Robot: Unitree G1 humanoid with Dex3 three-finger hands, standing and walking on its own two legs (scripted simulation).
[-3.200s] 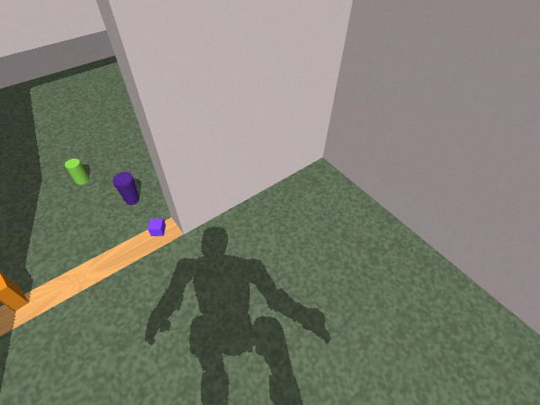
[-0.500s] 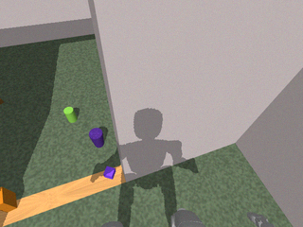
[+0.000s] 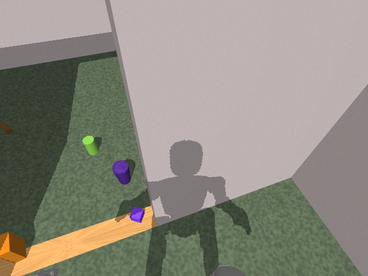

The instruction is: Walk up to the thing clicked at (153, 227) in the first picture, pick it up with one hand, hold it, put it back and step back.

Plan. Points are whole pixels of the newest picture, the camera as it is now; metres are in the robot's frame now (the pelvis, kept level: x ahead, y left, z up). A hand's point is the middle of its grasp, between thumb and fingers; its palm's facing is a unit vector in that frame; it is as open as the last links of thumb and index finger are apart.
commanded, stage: walk up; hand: left
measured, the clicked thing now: (137, 214) +0.49 +0.23 -0.73
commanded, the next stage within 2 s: none
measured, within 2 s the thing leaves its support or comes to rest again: neither
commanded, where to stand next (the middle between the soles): +0.08 +0.00 m, yaw -2 degrees
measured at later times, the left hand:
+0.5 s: hand out of the picture +0.09 +0.26 -0.13, palm faces +0.02 -0.93 -0.37, open 7.4 cm
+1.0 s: hand out of the picture +0.11 +0.25 -0.13, palm faces -0.01 -0.94 -0.34, open 7.4 cm
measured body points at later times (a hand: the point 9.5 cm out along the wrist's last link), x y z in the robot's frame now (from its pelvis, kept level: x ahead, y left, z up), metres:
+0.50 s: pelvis +0.02 +0.00 +0.02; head +0.04 -0.01 +0.47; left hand +0.08 +0.31 -0.10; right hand +0.13 -0.30 -0.11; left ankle -0.01 +0.14 -0.72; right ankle +0.07 -0.15 -0.72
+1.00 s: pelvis +0.02 +0.00 +0.03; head +0.03 -0.01 +0.48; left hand +0.11 +0.30 -0.10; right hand +0.09 -0.31 -0.11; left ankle -0.01 +0.14 -0.72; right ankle +0.07 -0.15 -0.72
